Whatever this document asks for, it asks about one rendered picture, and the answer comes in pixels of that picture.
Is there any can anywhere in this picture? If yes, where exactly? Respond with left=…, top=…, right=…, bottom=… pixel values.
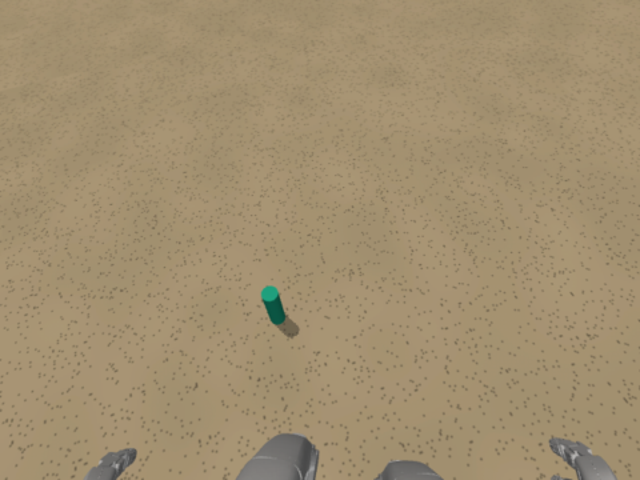
left=261, top=286, right=285, bottom=325

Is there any right robot hand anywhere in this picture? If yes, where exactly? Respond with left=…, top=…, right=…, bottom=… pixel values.
left=549, top=438, right=618, bottom=480

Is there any left robot hand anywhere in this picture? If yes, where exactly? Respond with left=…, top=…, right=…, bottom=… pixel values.
left=83, top=448, right=137, bottom=480

